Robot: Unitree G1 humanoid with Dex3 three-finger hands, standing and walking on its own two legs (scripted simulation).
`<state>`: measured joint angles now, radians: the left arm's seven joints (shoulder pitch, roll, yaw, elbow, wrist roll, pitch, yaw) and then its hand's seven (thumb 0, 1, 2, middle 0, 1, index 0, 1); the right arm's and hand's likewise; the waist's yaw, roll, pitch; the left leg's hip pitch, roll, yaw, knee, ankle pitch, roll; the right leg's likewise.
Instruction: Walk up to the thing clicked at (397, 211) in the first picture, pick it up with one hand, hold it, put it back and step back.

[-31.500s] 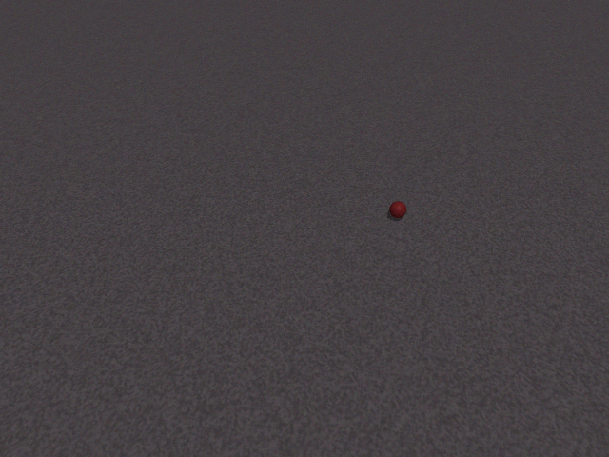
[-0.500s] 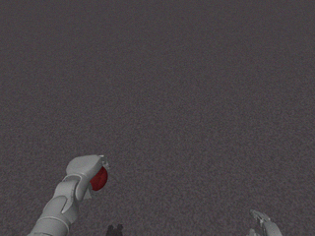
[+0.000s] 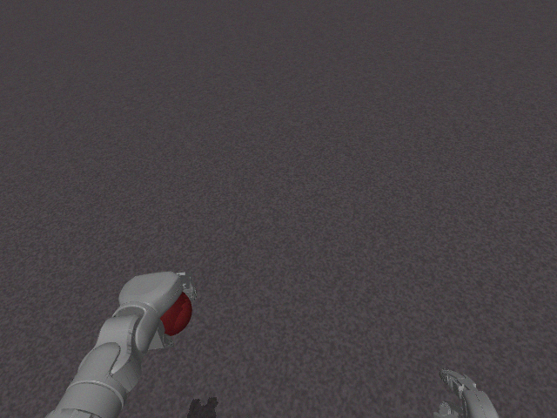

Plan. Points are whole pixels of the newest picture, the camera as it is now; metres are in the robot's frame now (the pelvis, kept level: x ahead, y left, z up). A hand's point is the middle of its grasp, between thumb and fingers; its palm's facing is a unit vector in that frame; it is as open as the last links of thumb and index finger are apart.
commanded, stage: hold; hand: left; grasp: from above
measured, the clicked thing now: (167, 311) +0.31 +0.22 -0.04
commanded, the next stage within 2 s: crouch in 0.34 s
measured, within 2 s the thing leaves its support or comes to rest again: neither
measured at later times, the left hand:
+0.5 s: hand (162, 321) +0.29 +0.22 -0.03, palm faces -0.46 -0.08 -0.89, open 9.9 cm
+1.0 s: hand (187, 340) +0.33 +0.24 -0.21, palm faces -0.42 +0.04 -0.91, open 9.8 cm
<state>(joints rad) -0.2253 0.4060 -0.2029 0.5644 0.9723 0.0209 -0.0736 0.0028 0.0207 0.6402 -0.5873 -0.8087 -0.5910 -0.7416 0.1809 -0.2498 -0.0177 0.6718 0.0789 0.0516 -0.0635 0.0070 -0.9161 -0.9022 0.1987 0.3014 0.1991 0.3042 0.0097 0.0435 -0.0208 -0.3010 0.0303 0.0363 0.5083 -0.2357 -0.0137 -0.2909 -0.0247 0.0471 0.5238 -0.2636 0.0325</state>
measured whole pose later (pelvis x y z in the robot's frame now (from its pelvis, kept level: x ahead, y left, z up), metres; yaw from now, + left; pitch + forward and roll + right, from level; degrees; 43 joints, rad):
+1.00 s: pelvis -0.04 +0.00 -0.11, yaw +1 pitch +21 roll -2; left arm -0.58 0.41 -0.15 1.11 1.17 -0.08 0.31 0.00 0.02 0.64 -0.58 -0.82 -0.59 -0.76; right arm 0.21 -0.28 -0.07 0.69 0.00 0.05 -0.01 0.00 -0.91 -0.90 0.20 0.30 0.20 0.30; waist -0.08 0.00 -0.14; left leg -1.13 0.04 -0.03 1.22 -0.46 -0.02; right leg -1.08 -0.01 0.01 1.20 -0.49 0.04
